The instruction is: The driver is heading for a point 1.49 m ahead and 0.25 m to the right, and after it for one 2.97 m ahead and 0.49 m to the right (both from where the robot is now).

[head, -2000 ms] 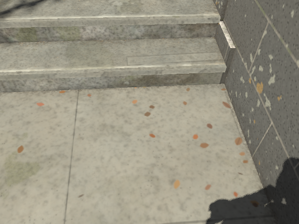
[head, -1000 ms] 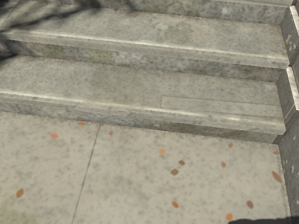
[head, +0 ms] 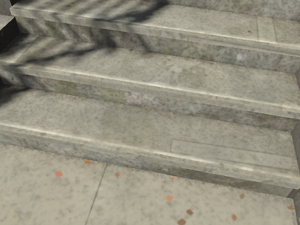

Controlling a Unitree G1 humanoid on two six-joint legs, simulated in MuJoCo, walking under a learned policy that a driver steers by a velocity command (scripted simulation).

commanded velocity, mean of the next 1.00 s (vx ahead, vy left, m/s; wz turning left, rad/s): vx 0.46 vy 0.00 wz -0.31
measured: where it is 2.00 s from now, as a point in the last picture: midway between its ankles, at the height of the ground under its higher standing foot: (198, 132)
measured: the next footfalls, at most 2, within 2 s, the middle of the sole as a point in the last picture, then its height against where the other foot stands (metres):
right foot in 0.54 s outside the picture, level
left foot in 1.02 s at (138, 200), level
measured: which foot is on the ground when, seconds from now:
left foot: down 0.00-0.54, up 0.56-1.00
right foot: down 0.00-0.02, up 0.04-0.52, down 0.54-1.00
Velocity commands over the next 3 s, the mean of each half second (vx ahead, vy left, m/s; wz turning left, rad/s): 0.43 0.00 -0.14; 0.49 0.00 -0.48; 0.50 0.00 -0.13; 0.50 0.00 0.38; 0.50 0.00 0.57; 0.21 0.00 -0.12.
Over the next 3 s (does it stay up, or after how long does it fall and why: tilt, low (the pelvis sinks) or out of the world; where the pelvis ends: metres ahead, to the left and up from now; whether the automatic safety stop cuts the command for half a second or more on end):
stays up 1.44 -0.29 0.49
